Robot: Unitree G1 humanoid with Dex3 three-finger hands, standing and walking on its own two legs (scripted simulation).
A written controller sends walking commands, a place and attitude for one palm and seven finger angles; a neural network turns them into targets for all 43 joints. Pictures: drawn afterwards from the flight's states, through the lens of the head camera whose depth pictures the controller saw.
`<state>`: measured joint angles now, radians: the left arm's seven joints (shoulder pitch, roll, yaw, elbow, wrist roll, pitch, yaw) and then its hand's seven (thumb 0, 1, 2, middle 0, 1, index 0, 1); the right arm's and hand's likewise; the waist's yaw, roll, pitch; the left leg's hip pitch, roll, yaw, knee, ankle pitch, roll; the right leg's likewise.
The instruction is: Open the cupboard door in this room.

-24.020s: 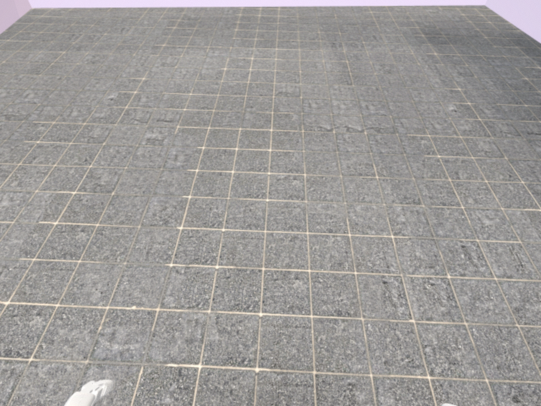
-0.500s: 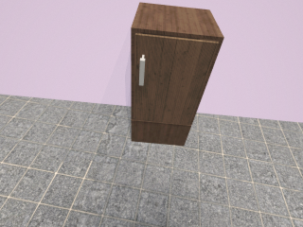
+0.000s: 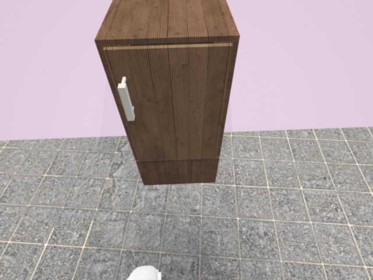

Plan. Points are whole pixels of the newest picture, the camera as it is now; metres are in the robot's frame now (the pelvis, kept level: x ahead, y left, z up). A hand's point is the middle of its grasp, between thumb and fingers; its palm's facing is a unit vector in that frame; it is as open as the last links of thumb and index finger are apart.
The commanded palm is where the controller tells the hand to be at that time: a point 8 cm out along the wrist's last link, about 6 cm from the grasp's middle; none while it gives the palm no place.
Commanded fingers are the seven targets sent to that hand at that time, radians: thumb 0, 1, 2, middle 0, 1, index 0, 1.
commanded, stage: take the last steps up to it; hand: left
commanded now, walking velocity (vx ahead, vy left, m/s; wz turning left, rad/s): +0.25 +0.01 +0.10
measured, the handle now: (127, 99) +0.68 +0.23 -0.04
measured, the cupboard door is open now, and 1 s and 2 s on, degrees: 0 0 0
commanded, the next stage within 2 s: come to a stop and stand still in 0.26 s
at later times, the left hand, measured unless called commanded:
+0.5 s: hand out of the picture +0.12 +0.20 -0.17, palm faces +0.08 -0.99 -0.14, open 7.4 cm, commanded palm none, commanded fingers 0.00 0.90 0.90 -0.20 -0.30 -0.20 -0.30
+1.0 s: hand (129, 249) +0.22 +0.16 -0.14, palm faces +0.06 -0.95 -0.29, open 7.4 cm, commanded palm none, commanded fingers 0.00 0.90 0.90 -0.20 -0.30 -0.20 -0.30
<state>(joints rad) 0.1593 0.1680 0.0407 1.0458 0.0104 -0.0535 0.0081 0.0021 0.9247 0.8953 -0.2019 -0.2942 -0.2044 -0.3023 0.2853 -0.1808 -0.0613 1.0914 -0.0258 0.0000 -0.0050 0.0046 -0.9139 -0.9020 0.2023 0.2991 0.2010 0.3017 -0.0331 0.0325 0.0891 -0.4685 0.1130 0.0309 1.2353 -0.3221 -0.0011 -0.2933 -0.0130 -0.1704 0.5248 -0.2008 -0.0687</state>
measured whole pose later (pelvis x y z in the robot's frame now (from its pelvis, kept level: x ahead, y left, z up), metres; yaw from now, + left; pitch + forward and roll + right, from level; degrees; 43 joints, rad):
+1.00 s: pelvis +0.15 -0.03 +0.01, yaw +2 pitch +0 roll +3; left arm 0.15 0.15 0.03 1.00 0.02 0.00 0.03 0.01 0.90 0.90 -0.20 -0.29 -0.21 -0.30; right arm 0.15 -0.25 -0.08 1.04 -0.02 0.08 -0.01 0.00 -0.91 -0.90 0.20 0.30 0.20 0.30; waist 0.01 0.05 0.12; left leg -0.43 0.00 -0.01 1.14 -0.44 -0.06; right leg -0.31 -0.08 -0.09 0.52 -0.21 -0.03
